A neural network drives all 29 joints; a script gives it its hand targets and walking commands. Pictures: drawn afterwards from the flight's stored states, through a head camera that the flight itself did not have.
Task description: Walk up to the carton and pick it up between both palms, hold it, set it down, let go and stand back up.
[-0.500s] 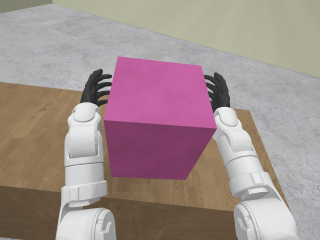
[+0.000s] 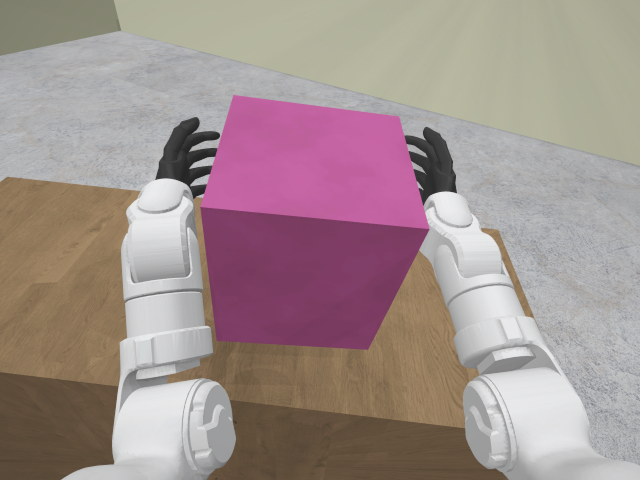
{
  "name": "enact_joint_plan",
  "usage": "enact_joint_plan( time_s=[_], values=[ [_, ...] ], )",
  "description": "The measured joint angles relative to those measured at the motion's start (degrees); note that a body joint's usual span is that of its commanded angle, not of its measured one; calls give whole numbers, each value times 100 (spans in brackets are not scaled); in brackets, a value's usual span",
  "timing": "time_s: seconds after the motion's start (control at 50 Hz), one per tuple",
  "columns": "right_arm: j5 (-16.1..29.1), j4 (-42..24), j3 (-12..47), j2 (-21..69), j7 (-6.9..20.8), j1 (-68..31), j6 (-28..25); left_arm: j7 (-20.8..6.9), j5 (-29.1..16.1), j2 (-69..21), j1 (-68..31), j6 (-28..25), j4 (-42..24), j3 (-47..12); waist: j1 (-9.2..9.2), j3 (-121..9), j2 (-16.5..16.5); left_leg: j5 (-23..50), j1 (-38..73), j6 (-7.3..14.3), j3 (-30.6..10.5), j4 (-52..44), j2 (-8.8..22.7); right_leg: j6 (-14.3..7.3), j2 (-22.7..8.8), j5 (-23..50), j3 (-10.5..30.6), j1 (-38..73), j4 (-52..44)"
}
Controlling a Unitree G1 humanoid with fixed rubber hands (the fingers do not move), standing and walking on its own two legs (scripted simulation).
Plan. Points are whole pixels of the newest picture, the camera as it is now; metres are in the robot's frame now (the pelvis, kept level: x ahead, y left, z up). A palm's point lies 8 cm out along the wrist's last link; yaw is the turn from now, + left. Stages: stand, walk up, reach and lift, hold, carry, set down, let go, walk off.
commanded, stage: hold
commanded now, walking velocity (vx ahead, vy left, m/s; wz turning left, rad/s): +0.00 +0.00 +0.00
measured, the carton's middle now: (305, 231) +0.39 +0.01 +0.15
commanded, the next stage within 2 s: none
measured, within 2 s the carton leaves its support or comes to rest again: neither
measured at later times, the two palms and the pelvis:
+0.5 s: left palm (172, 191) +0.37 +0.16 +0.23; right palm (436, 194) +0.37 -0.15 +0.22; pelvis +0.00 +0.01 +0.00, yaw +0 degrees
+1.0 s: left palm (160, 189) +0.37 +0.17 +0.23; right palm (428, 191) +0.37 -0.14 +0.23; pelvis +0.00 +0.00 +0.00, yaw +1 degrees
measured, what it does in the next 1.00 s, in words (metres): stands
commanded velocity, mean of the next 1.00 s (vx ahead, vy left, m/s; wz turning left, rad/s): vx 0.00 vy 0.00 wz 0.00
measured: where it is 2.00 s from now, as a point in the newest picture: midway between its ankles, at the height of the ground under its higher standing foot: outside the picture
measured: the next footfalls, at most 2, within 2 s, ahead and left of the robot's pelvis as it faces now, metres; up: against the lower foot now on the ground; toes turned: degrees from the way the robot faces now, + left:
none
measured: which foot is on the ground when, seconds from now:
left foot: down 0.00-1.00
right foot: down 0.00-1.00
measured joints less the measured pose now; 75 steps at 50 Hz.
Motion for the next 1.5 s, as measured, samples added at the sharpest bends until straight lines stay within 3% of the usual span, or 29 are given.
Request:
enact_joint_plan(
  time_s=[0.14,0.36,0.56,0.86,0.98,1.22,1.5],
  values=[
    [213,-301,181,-34,-71,118,52,-9,-65,3,266,30,-381,-100,-15,12,-69,-71,15,15,-16,96,-21,28,-16,-18,-4,70,-4],
    [168,-446,46,6,51,224,100,114,-13,-18,402,190,-640,-332,0,-16,-65,-77,-46,43,-9,138,-69,53,-60,-39,18,8,56],
    [32,-280,-39,-39,123,96,188,118,92,-120,193,224,-412,-180,18,-4,51,-13,15,18,40,10,-30,10,-17,-48,75,-20,78],
    [169,-369,215,11,-152,113,304,-127,59,14,192,246,-381,19,-23,-11,-11,-14,103,-17,-36,-24,-1,-19,27,-59,14,125,-2],
    [175,-573,128,77,-156,223,259,-107,-9,62,281,212,-526,-112,-67,-23,-52,-56,24,16,-65,83,-47,22,-16,-57,-8,109,10],
    [61,-383,-41,26,64,155,225,5,133,-42,169,242,-409,-174,17,-5,-60,-28,5,62,43,51,-77,48,-45,-42,105,18,59],
    [121,-415,83,-23,23,122,232,46,80,-55,210,235,-496,-140,-53,-20,24,-42,97,-4,-22,26,-6,-13,35,-78,47,148,10]
  ],
)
